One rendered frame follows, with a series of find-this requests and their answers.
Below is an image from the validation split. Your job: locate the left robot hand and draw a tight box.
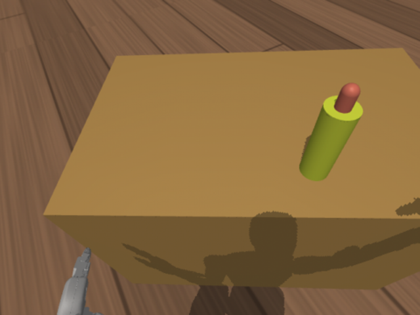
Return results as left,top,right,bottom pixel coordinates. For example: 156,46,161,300
57,247,103,315

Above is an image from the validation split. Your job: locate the bottle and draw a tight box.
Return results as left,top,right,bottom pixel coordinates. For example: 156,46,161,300
299,83,363,181

